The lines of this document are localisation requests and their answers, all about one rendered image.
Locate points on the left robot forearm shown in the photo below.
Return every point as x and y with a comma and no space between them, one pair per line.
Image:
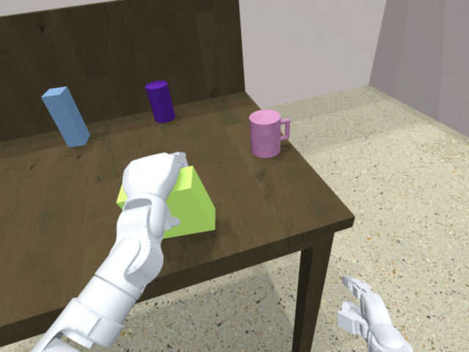
97,314

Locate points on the robot left hand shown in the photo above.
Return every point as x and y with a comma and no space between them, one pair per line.
156,175

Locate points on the robot right hand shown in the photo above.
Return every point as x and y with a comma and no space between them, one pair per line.
357,319

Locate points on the sponge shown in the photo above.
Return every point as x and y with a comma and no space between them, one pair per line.
189,202

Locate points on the right robot forearm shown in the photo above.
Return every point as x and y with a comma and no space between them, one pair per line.
383,337

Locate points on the table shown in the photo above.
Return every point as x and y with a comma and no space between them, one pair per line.
58,204

